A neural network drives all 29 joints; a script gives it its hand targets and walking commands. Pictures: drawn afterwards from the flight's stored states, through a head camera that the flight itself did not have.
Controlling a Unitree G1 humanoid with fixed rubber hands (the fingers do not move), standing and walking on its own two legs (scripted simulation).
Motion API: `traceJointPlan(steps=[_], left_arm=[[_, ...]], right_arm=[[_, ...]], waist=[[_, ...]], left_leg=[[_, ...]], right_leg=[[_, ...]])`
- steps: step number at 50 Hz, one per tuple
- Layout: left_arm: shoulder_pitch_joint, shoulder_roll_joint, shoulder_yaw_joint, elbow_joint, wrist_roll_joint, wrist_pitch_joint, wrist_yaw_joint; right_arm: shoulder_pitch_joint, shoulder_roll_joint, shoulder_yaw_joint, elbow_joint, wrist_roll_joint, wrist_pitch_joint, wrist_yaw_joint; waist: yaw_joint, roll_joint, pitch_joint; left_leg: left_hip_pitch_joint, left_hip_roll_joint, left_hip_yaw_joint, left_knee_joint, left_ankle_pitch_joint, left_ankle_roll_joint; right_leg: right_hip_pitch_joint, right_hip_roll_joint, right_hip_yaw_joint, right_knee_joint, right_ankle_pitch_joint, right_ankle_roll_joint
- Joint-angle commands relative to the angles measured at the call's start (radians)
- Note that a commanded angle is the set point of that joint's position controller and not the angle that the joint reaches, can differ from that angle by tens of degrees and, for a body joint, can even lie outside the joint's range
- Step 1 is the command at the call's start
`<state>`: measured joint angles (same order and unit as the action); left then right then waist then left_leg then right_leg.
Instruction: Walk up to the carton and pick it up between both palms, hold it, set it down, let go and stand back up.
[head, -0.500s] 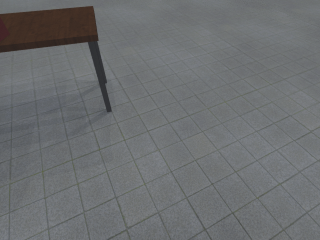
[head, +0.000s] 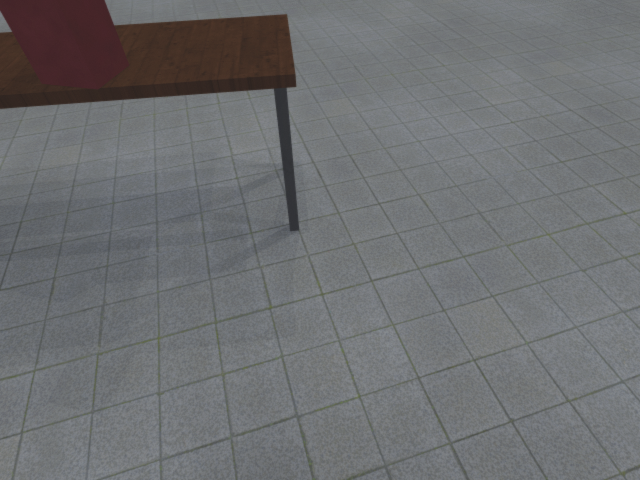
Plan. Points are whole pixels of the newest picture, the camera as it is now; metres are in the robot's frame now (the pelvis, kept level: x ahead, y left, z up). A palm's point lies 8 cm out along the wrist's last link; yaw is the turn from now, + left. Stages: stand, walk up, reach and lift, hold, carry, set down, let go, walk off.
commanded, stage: walk up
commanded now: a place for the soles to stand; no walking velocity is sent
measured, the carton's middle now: (63, 25) +1.25 +0.71 +0.10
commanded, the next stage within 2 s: none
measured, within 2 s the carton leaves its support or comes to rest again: neither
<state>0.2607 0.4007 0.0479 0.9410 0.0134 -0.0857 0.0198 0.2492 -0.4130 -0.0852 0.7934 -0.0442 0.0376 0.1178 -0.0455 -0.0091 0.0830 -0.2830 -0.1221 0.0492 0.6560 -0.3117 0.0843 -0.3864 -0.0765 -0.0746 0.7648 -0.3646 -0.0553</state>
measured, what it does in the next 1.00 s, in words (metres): walks ahead: left foot, then right foot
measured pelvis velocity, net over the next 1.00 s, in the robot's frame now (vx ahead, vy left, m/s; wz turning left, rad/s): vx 0.25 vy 0.24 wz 0.24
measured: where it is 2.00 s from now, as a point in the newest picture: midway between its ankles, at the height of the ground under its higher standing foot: (147, 412)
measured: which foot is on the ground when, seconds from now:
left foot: down 0.00-0.02, up 0.04-0.34, down 0.36-0.70, up 0.72-1.00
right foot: down 0.00-0.40, up 0.42-0.66, down 0.68-1.00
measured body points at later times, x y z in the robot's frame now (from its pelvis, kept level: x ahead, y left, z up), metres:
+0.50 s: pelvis +0.13 +0.12 -0.02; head +0.14 +0.12 +0.43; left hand +0.11 +0.49 -0.11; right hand +0.32 -0.18 -0.10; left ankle +0.18 +0.25 -0.71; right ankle +0.08 -0.05 -0.66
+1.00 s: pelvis +0.25 +0.24 -0.02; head +0.27 +0.22 +0.43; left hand +0.19 +0.61 -0.09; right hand +0.44 -0.05 -0.14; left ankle +0.33 +0.42 -0.71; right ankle +0.25 +0.07 -0.71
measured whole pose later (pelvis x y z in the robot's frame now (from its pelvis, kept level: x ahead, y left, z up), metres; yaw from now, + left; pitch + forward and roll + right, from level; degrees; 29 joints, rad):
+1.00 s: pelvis +0.25 +0.24 -0.02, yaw +14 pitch -4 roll -3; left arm 0.36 0.46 0.07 0.90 0.02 -0.12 0.05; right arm 0.16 -0.47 -0.11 0.85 -0.03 0.03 0.12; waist 0.01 0.13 0.10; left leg -0.56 0.10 -0.05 0.91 -0.37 0.00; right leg -0.25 -0.13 -0.11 0.84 -0.50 0.07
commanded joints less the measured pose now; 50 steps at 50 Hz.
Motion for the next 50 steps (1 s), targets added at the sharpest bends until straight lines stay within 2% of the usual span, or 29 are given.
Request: traceJointPlan(steps=[1,2,3,5,6,9,15,17,18,19,20,21,22,24,26,27,30,32,33,34,35,36,37,38,39,40,42,48,50], left_arm=[[0.345,0.386,0.134,0.009,0.017,-0.030,0.037],[0.226,0.461,0.146,-0.039,0.030,-0.036,0.048],[0.112,0.440,0.141,-0.077,0.017,-0.038,0.048],[0.087,0.344,0.113,-0.097,0.006,-0.056,0.049],[0.075,0.324,0.108,-0.098,0.005,-0.058,0.050],[0.072,0.331,0.114,-0.103,0.000,-0.060,0.043],[0.065,0.390,0.123,-0.114,0.018,-0.051,0.035],[0.012,0.401,0.117,-0.119,0.021,-0.044,0.032],[-0.026,0.400,0.112,-0.123,0.022,-0.040,0.032],[-0.039,0.373,0.098,-0.128,0.025,-0.035,0.031],[0.000,0.304,0.077,-0.125,0.024,-0.029,0.028],[0.000,0.247,0.060,-0.152,-0.003,-0.026,0.021],[-0.042,0.320,0.075,-0.139,-0.013,-0.019,0.028],[0.026,0.332,0.061,-0.091,-0.023,-0.024,0.032],[0.124,0.318,0.060,-0.036,-0.018,-0.027,0.030],[0.134,0.313,0.060,-0.027,-0.016,-0.027,0.028],[0.082,0.294,0.058,-0.042,-0.013,-0.035,0.022],[0.124,0.288,0.065,-0.037,-0.011,-0.046,0.024],[0.210,0.280,0.071,-0.012,-0.010,-0.052,0.030],[0.330,0.304,0.089,0.019,-0.003,-0.059,0.039],[0.405,0.413,0.126,0.022,0.017,-0.061,0.053],[0.315,0.494,0.137,-0.025,0.025,-0.062,0.060],[0.215,0.479,0.131,-0.055,0.006,-0.058,0.057],[0.181,0.431,0.124,-0.072,-0.001,-0.064,0.057],[0.155,0.377,0.111,-0.080,-0.010,-0.067,0.058],[0.132,0.348,0.103,-0.087,-0.012,-0.067,0.059],[0.127,0.349,0.104,-0.088,-0.012,-0.067,0.053],[0.074,0.404,0.119,-0.117,0.011,-0.062,0.046],[0.008,0.416,0.117,-0.126,0.014,-0.053,0.045]], right_arm=[[-0.134,-0.163,-0.048,-0.154,0.002,-0.014,-0.012],[-0.115,-0.184,-0.054,-0.138,-0.006,-0.013,-0.015],[-0.093,-0.252,-0.070,-0.099,-0.010,-0.011,-0.019],[-0.057,-0.248,-0.071,-0.066,0.000,-0.027,-0.018],[-0.039,-0.245,-0.074,-0.059,0.000,-0.030,-0.018],[-0.052,-0.241,-0.069,-0.054,-0.002,-0.028,-0.007],[-0.165,-0.225,-0.066,-0.084,0.012,-0.021,0.024],[-0.140,-0.236,-0.074,-0.061,0.019,-0.024,0.032],[-0.083,-0.248,-0.083,-0.037,0.020,-0.026,0.032],[0.026,-0.282,-0.102,0.007,0.018,-0.030,0.028],[0.149,-0.338,-0.132,0.051,0.016,-0.036,0.015],[0.186,-0.435,-0.149,0.032,0.019,-0.039,-0.001],[0.139,-0.442,-0.138,0.022,0.038,-0.041,-0.006],[-0.008,-0.388,-0.115,-0.015,0.048,-0.040,-0.020],[-0.064,-0.322,-0.093,-0.035,0.039,-0.050,-0.037],[-0.070,-0.307,-0.084,-0.037,0.038,-0.054,-0.038],[-0.062,-0.282,-0.075,-0.042,0.017,-0.055,-0.040],[-0.084,-0.275,-0.073,-0.060,0.013,-0.051,-0.042],[-0.124,-0.262,-0.069,-0.079,0.015,-0.046,-0.041],[-0.157,-0.223,-0.054,-0.100,0.018,-0.041,-0.037],[-0.152,-0.130,-0.028,-0.120,0.021,-0.042,-0.036],[-0.165,-0.171,-0.037,-0.124,0.012,-0.035,-0.038],[-0.165,-0.270,-0.062,-0.093,0.007,-0.028,-0.044],[-0.160,-0.284,-0.065,-0.074,0.009,-0.037,-0.043],[-0.143,-0.265,-0.063,-0.062,0.011,-0.042,-0.044],[-0.112,-0.250,-0.062,-0.048,0.009,-0.044,-0.048],[-0.095,-0.248,-0.063,-0.039,0.003,-0.043,-0.044],[-0.161,-0.244,-0.075,-0.060,0.017,-0.031,-0.005],[-0.117,-0.260,-0.088,-0.037,0.021,-0.032,0.005]], waist=[[0.193,-0.229,-0.132],[0.156,-0.261,-0.048],[0.112,-0.148,0.019],[0.066,-0.068,0.015],[0.055,-0.065,-0.006],[0.058,-0.104,-0.018],[0.079,-0.220,0.007],[0.044,-0.234,-0.001],[-0.005,-0.219,-0.017],[-0.069,-0.104,-0.069],[-0.132,0.116,-0.124],[-0.143,0.460,-0.095],[-0.127,0.304,-0.076],[-0.040,0.197,-0.051],[0.015,0.195,-0.054],[0.025,0.195,-0.044],[0.000,0.213,-0.013],[0.024,0.215,-0.039],[0.075,0.183,-0.074],[0.144,0.096,-0.131],[0.201,-0.231,-0.152],[0.175,-0.213,-0.119],[0.141,-0.111,-0.064],[0.117,-0.061,-0.036],[0.086,-0.030,-0.024],[0.067,-0.038,-0.023],[0.058,-0.086,-0.014],[0.057,-0.229,-0.003],[0.013,-0.246,-0.020]], left_leg=[[-0.505,0.075,-0.172,0.124,-0.354,-0.013],[-0.562,0.012,-0.182,0.365,-0.230,-0.073],[-0.527,0.084,-0.271,0.402,-0.169,-0.085],[-0.518,0.106,-0.269,0.444,-0.077,-0.100],[-0.477,0.120,-0.260,0.448,-0.064,-0.103],[-0.423,0.172,-0.220,0.409,-0.066,-0.104],[-0.285,0.223,-0.087,0.175,-0.033,-0.081],[-0.135,0.210,-0.020,0.108,-0.018,-0.065],[0.000,0.197,0.009,0.075,0.008,-0.053],[0.199,0.164,0.016,0.044,-0.002,-0.034],[0.348,0.139,-0.077,-0.027,-0.134,-0.005],[0.277,0.359,-0.595,-0.369,-0.357,0.087],[0.187,0.439,-0.828,-0.491,-0.444,0.183],[0.171,0.461,-0.645,-0.426,-0.366,0.198],[0.084,0.432,-0.512,-0.340,-0.220,0.191],[0.018,0.418,-0.472,-0.324,-0.156,0.185],[-0.018,0.398,-0.395,-0.269,0.028,0.193],[-0.060,0.403,-0.372,-0.200,0.126,0.193],[-0.153,0.373,-0.320,-0.113,0.088,0.164],[-0.309,0.294,-0.227,0.048,-0.004,0.096],[-0.487,0.105,-0.046,0.393,-0.135,-0.007],[-0.621,0.046,-0.135,0.543,-0.235,-0.060],[-0.618,0.127,-0.242,0.554,-0.215,-0.075],[-0.642,0.146,-0.249,0.569,-0.173,-0.082],[-0.630,0.161,-0.238,0.566,-0.134,-0.088],[-0.583,0.172,-0.227,0.545,-0.119,-0.092],[-0.505,0.201,-0.201,0.499,-0.119,-0.094],[-0.312,0.234,-0.085,0.247,-0.048,-0.082],[-0.140,0.216,-0.018,0.182,-0.043,-0.067]], right_leg=[[0.504,-0.207,0.383,-0.439,-0.281,-0.029],[0.355,-0.428,0.780,-0.639,-0.585,-0.112],[0.294,-0.462,0.755,-0.607,-0.502,-0.167],[0.336,-0.368,0.532,-0.500,-0.128,-0.148],[0.323,-0.346,0.452,-0.477,-0.007,-0.131],[0.288,-0.333,0.305,-0.400,0.245,-0.151],[0.178,-0.314,0.104,-0.375,0.299,-0.142],[0.086,-0.287,0.027,-0.342,0.231,-0.113],[-0.004,-0.269,-0.015,-0.286,0.166,-0.093],[-0.113,-0.224,-0.078,-0.095,0.175,-0.072],[-0.232,-0.124,-0.131,0.230,0.165,-0.035],[-0.376,0.051,-0.160,0.497,-0.165,0.013],[-0.347,0.033,0.005,0.533,-0.250,0.017],[-0.355,-0.040,0.057,0.553,-0.148,0.019],[-0.270,-0.068,0.068,0.487,-0.114,0.015],[-0.204,-0.073,0.068,0.423,-0.117,0.011],[-0.141,-0.056,0.058,0.155,-0.186,0.004],[-0.051,-0.033,0.047,0.027,-0.118,-0.007],[0.107,-0.016,0.037,-0.082,-0.009,-0.009],[0.348,-0.002,0.068,-0.196,0.075,0.001],[0.463,-0.190,0.398,-0.425,-0.197,-0.025],[0.413,-0.418,0.860,-0.593,-0.446,-0.119],[0.383,-0.466,0.878,-0.548,-0.438,-0.198],[0.413,-0.433,0.770,-0.468,-0.198,-0.216],[0.398,-0.384,0.622,-0.401,0.056,-0.202],[0.357,-0.349,0.512,-0.366,0.217,-0.183],[0.272,-0.328,0.407,-0.315,0.376,-0.189],[0.103,-0.277,0.233,-0.308,0.263,-0.167],[-0.008,-0.251,0.167,-0.267,0.144,-0.141]])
